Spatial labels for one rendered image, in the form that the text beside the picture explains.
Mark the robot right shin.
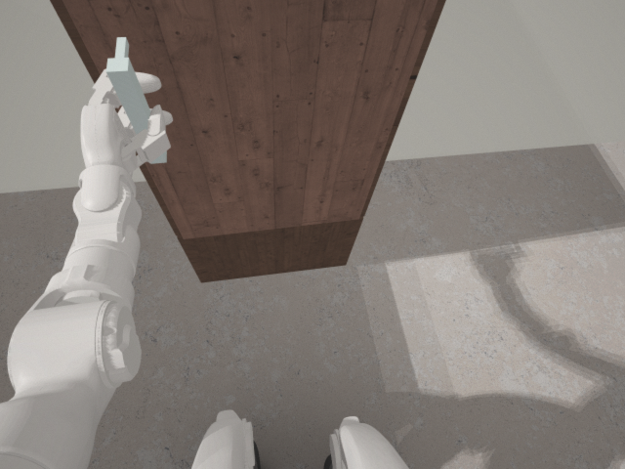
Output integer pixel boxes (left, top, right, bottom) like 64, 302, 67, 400
338, 416, 359, 431

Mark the cupboard door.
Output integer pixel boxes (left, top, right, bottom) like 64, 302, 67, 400
62, 0, 438, 239

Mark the left robot thigh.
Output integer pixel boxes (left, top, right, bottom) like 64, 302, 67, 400
191, 418, 255, 469

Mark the robot left forearm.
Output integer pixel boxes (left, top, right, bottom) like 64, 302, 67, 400
7, 164, 142, 392

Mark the handle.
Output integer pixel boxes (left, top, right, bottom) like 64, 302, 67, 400
106, 37, 167, 164

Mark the left robot hand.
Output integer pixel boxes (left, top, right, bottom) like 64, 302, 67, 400
80, 69, 173, 178

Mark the robot left upper arm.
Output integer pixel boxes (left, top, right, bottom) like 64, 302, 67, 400
0, 300, 142, 469

